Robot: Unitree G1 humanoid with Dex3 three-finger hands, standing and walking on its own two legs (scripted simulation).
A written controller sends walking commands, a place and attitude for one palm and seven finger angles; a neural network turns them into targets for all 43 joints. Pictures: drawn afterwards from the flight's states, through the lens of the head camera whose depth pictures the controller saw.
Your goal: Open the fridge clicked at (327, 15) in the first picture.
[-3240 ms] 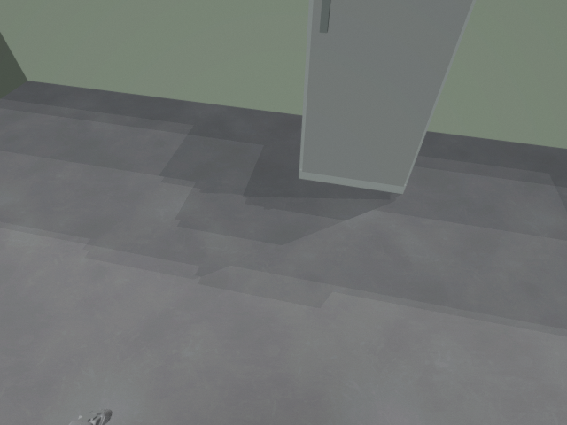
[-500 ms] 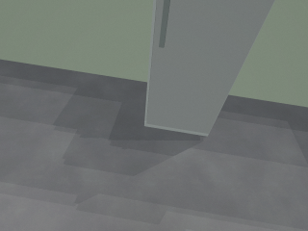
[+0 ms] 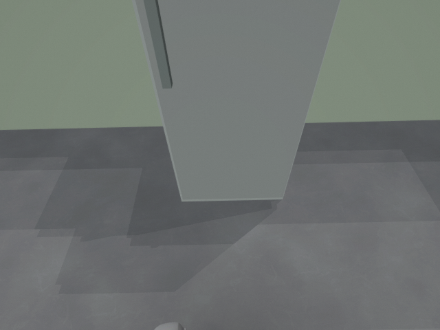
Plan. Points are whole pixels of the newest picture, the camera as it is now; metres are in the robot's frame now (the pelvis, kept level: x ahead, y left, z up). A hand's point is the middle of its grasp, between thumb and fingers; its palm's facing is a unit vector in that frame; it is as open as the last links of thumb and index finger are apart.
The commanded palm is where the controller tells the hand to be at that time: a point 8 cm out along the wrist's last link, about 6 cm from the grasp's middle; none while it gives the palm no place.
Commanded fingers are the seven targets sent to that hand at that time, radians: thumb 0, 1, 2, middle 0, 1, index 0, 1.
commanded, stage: take the last steps up to it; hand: left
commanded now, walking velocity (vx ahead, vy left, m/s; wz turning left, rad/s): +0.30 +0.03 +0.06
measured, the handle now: (155, 15) +0.76 +0.18 +0.21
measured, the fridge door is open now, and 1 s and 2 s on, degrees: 0 0 0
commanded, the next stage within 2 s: come to a stop and stand still in 0.66 s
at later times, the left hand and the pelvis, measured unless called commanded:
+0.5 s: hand out of the picture +0.12 +0.23 -0.17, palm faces +0.08 -0.99 -0.14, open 7.4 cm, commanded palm none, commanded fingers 0.00 0.90 0.90 -0.20 -0.30 -0.20 -0.30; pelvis +0.16 +0.06 +0.01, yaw +0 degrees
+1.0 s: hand (148, 237) +0.35 +0.20 -0.15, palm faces +0.04 -0.97 -0.25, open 7.2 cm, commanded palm none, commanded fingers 0.00 0.90 0.90 -0.20 -0.30 -0.20 -0.30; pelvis +0.28 +0.01 +0.01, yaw +0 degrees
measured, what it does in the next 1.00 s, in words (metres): walks ahead: left foot, then right foot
